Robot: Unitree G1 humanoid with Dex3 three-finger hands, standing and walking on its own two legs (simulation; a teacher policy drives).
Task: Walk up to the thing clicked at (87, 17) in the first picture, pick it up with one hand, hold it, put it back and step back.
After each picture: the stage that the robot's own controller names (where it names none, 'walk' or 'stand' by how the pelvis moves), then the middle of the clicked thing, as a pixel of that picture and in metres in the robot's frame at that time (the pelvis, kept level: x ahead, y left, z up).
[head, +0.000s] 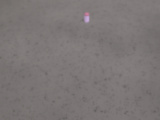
stand; (86, 17) +1.87 +0.02 -0.72
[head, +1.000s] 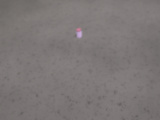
walk; (79, 33) +1.73 +0.25 -0.71
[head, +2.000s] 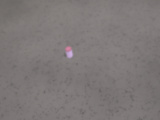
walk; (69, 52) +1.17 +0.31 -0.72
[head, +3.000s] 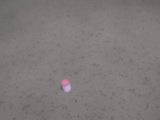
walk; (66, 85) +0.75 +0.28 -0.72
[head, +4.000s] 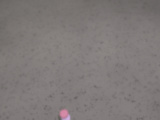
stand; (65, 116) +0.46 +0.24 -0.71
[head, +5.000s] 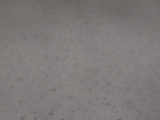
stand; out of the picture +0.32 +0.31 -0.70
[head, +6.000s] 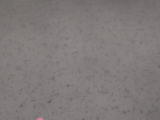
stand; out of the picture +0.34 +0.35 -0.71
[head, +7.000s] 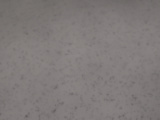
walk; out of the picture +0.27 +0.36 -0.72
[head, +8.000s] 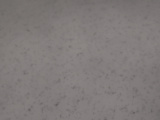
walk; out of the picture +0.31 +0.36 -0.71
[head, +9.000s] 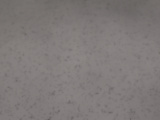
stand; out of the picture +0.21 +0.31 -0.70
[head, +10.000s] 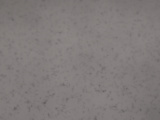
stand; out of the picture +0.25 +0.35 -0.70
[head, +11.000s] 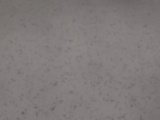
stand; out of the picture +0.25 +0.29 -0.70
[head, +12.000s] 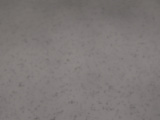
stand; out of the picture +0.27 +0.31 -0.72
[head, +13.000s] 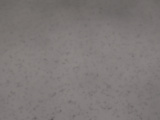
stand; out of the picture +0.27 +0.31 -0.73
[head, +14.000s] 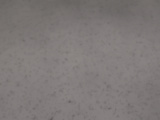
stand; out of the picture +0.26 +0.32 -0.73
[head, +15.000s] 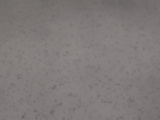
go down; out of the picture +0.27 +0.31 -0.72
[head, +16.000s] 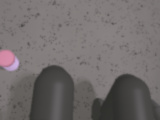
go down; (8, 61) +0.35 +0.33 -0.29
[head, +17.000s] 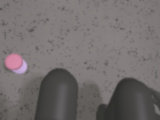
approach; (17, 64) +0.35 +0.33 -0.29
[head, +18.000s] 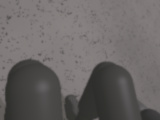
close in; out of the picture +0.32 +0.35 -0.21
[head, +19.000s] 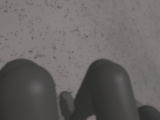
rest palm; out of the picture +0.31 +0.36 -0.20
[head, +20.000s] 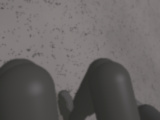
lift; out of the picture +0.31 +0.36 -0.21
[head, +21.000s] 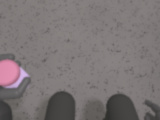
lift; (13, 77) +0.31 +0.25 +0.00
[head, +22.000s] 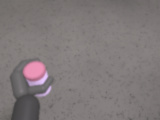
hold; (38, 79) +0.33 +0.18 +0.03
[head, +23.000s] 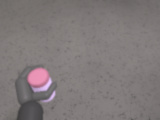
hold; (42, 85) +0.32 +0.17 +0.01
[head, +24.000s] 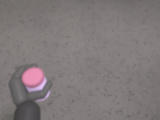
hold; (37, 85) +0.32 +0.19 +0.00
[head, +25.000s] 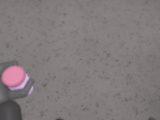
crouch; (19, 82) +0.33 +0.24 -0.04
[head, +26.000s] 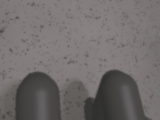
lower; out of the picture +0.38 +0.33 -0.12
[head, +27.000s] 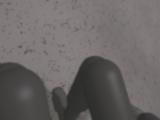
lower; out of the picture +0.36 +0.36 -0.22
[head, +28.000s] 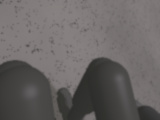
lower; out of the picture +0.33 +0.38 -0.22
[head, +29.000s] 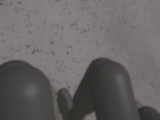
lower; out of the picture +0.33 +0.37 -0.21
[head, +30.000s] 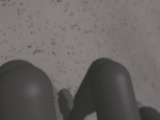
lower; out of the picture +0.33 +0.36 -0.21
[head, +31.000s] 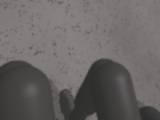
open; out of the picture +0.33 +0.36 -0.22
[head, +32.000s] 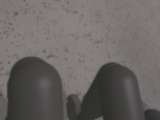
stand; out of the picture +0.33 +0.35 -0.21
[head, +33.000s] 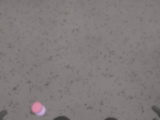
stand; (38, 109) +0.34 +0.30 -0.57
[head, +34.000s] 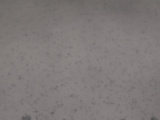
stand; out of the picture +0.32 +0.29 -0.66
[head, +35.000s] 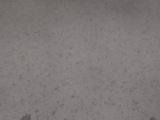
stand; out of the picture +0.31 +0.28 -0.67
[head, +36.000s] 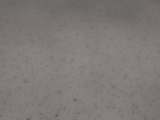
stand; out of the picture +0.33 +0.28 -0.71
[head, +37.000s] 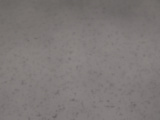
stand; out of the picture +0.31 +0.29 -0.72
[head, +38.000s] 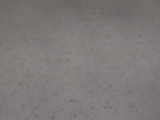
stand; out of the picture +0.30 +0.30 -0.73
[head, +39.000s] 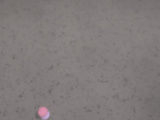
walk; (44, 113) +0.36 +0.26 -0.71
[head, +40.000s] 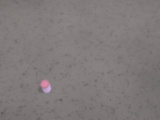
walk; (45, 86) +0.56 +0.31 -0.70
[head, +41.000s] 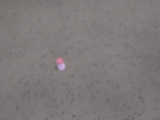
stand; (60, 64) +0.90 +0.34 -0.71
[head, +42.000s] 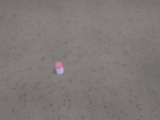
stand; (59, 68) +0.91 +0.28 -0.71
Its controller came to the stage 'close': yes
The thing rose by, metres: 0.75
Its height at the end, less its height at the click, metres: +0.00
